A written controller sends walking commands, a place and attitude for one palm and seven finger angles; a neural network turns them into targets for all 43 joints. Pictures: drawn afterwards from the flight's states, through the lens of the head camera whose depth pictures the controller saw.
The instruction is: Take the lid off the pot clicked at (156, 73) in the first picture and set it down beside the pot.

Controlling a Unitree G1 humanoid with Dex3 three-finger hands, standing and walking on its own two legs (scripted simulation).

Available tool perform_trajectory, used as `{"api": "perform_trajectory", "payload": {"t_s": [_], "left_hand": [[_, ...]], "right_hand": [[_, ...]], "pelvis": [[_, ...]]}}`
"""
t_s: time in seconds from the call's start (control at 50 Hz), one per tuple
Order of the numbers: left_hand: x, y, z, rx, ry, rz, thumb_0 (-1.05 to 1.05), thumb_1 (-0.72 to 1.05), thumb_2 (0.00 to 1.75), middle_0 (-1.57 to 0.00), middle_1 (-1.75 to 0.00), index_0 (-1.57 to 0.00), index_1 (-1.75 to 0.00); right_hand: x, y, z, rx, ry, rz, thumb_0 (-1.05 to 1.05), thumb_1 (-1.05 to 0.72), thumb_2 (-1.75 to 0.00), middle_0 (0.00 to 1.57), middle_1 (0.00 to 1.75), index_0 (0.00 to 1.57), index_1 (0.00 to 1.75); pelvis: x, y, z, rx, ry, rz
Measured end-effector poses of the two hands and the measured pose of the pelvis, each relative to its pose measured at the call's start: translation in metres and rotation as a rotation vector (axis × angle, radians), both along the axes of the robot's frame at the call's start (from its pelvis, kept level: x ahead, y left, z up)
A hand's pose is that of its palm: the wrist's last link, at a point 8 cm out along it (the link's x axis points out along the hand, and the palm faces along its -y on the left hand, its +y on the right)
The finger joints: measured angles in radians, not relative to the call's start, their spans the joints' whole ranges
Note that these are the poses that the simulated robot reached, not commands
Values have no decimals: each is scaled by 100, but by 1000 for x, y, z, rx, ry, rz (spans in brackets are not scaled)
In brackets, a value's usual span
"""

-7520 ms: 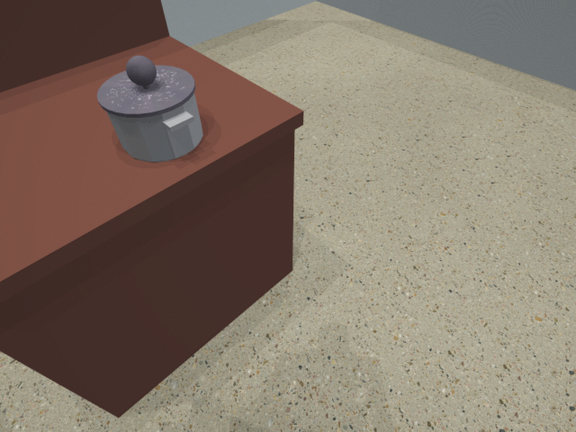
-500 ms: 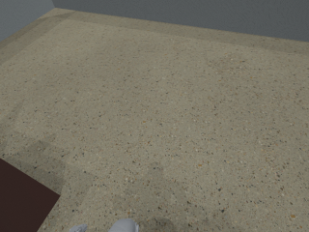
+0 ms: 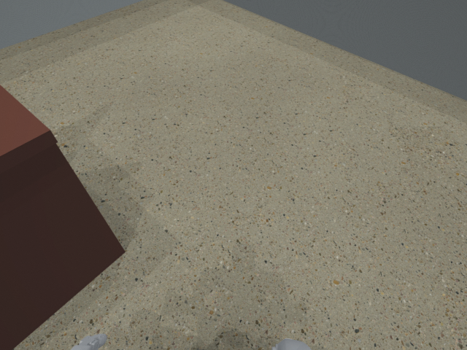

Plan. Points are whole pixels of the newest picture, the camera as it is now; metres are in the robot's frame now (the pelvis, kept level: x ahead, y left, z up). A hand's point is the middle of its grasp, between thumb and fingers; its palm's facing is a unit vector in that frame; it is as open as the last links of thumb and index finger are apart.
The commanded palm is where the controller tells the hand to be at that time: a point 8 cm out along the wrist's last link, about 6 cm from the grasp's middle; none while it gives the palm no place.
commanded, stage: turn to face it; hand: left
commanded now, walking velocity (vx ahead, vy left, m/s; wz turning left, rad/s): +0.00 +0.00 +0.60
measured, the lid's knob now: out of the picture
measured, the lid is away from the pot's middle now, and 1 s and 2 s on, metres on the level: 0.00 0.00 0.00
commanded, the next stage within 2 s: take the last steps up to it in 1.32 s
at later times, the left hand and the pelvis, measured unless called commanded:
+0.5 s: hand out of the picture +0.01 +0.15 -0.15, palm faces +0.31 -0.90 -0.29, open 7.4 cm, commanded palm none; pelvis +0.01 -0.06 +0.00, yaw +19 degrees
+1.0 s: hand out of the picture -0.05 +0.22 -0.16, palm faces +0.59 -0.76 -0.27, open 7.4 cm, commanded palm none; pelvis +0.00 -0.01 +0.00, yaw +36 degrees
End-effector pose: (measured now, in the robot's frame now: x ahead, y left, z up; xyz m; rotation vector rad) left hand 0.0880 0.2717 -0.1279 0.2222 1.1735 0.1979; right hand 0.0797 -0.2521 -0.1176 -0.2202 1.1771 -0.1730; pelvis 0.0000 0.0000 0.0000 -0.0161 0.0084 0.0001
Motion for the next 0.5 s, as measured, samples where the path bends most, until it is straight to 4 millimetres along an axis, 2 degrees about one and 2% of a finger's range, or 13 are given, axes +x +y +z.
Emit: {"api": "perform_trajectory", "payload": {"t_s": [0.06, 0.14, 0.22, 0.3, 0.38, 0.5], "left_hand": [[9, -9, 6, 11, -34, 11, 1, 91, 90, -20, -30, -20, -30], [19, -28, 14, 29, -83, 24, 1, 91, 90, -20, -30, -20, -30], [14, -48, 19, 60, -124, 46, 1, 91, 90, -20, -30, -20, -30], [-12, -64, 28, 64, -104, 106, 1, 91, 90, -20, -30, -20, -30], [-41, -74, 28, 51, -62, 175, 1, 91, 90, -20, -30, -20, -30], [-96, -81, 16, 17, 17, 294, 1, 91, 90, -20, -30, -20, -30]], "right_hand": [[-4, -5, -8, 19, 29, 9, 1, -90, -90, 21, 30, 20, 30], [-10, -21, -23, 41, 72, 20, 1, -90, -90, 21, 30, 20, 30], [-6, -44, -40, 59, 104, 38, 1, -90, -90, 20, 30, 20, 30], [8, -59, -39, 59, 124, 92, 1, -91, -90, 20, 30, 20, 30], [25, -65, -33, 55, 128, 149, 1, -91, -90, 20, 30, 20, 30], [63, -53, -25, 31, 121, 259, 1, -91, -90, 20, 30, 20, 30]], "pelvis": [[1, -8, -1, 7, 4, 35], [3, -26, -5, 20, 9, 82], [4, -46, -12, 28, 6, 135], [5, -56, -5, 51, -7, 197], [7, -62, 0, 69, -15, 249], [6, -62, 1, 74, -18, 327]]}}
